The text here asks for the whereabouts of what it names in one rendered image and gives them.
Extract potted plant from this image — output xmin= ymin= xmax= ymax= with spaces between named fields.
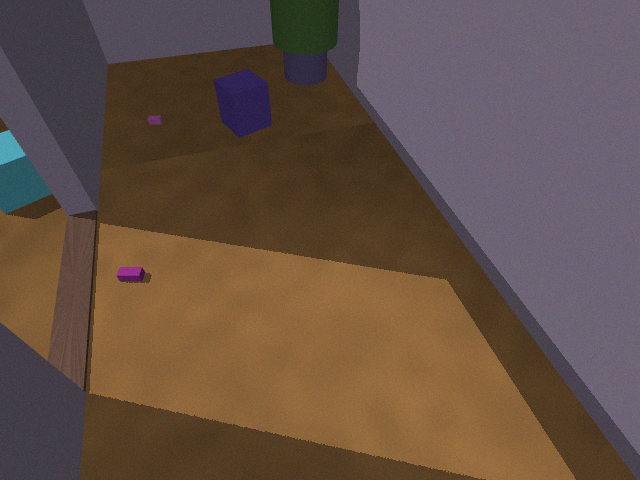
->
xmin=270 ymin=0 xmax=339 ymax=86

